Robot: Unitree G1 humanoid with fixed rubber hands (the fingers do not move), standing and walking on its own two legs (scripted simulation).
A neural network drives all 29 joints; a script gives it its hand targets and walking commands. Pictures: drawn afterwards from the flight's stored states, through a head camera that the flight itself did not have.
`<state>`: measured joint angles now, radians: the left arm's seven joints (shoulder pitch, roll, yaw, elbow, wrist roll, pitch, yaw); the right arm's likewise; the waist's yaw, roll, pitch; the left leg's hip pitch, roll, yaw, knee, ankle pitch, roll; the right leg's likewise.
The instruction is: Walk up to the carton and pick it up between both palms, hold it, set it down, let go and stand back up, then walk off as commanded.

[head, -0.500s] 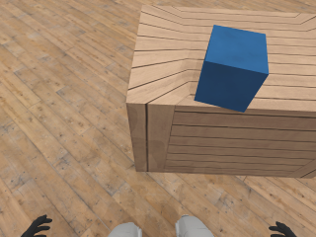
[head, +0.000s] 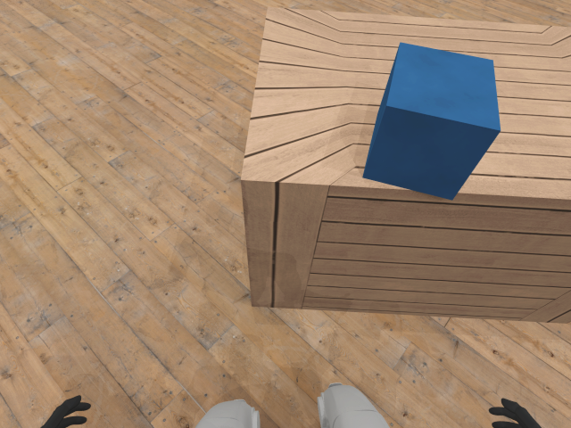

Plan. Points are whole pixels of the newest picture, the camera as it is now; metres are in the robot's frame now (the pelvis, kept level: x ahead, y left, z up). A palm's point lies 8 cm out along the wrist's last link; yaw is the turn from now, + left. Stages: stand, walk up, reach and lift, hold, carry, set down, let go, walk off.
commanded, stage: walk up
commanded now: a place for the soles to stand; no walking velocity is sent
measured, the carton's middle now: (426, 120) +0.66 -0.28 +0.03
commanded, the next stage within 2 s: none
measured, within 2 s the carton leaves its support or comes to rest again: neither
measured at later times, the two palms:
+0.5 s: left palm out of the picture +0.07 +0.33 -0.07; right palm out of the picture +0.09 -0.34 -0.09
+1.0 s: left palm out of the picture +0.10 +0.31 -0.07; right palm out of the picture +0.11 -0.35 -0.08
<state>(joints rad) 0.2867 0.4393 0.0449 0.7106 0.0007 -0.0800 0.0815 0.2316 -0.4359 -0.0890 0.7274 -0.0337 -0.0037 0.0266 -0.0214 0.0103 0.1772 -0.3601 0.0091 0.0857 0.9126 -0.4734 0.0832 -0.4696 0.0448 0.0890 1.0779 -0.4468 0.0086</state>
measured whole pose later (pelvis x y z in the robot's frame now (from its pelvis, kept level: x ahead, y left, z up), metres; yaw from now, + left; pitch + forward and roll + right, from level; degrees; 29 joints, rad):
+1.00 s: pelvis +0.00 -0.02 +0.00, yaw +0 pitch -5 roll -1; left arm 0.29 0.44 0.05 0.71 0.00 -0.08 0.05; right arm 0.21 -0.45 -0.09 0.73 -0.03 -0.02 0.02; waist -0.02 0.03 0.14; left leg -0.36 0.02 0.09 0.91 -0.47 0.05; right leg -0.45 0.06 0.08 0.88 -0.36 0.00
